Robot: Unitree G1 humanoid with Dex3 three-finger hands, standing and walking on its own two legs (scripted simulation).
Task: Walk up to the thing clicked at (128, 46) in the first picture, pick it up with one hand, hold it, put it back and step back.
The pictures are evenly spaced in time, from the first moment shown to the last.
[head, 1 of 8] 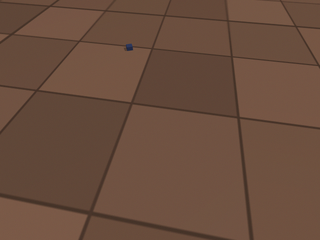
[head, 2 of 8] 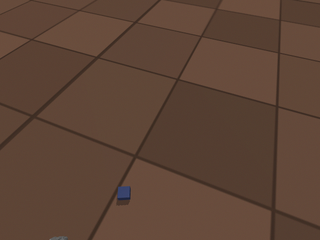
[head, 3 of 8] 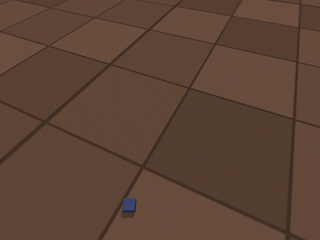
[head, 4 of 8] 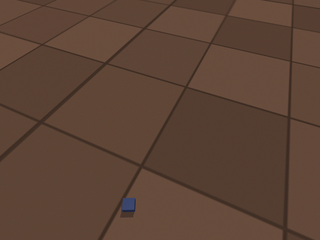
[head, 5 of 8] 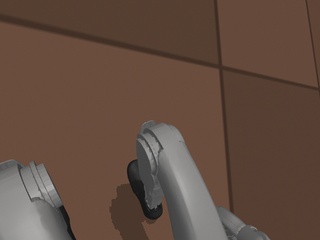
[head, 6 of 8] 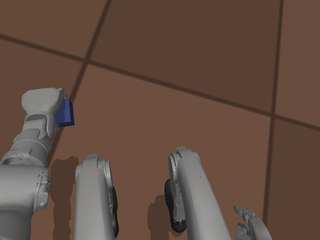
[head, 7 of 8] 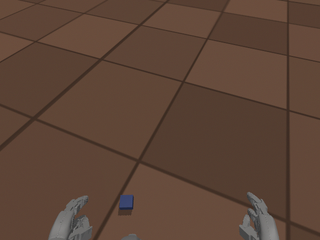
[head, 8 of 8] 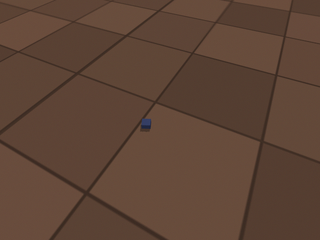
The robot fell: no
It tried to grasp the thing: yes
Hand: left
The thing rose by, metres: 0.67
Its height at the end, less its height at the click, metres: +0.00
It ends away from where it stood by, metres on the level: 0.01
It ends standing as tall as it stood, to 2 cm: yes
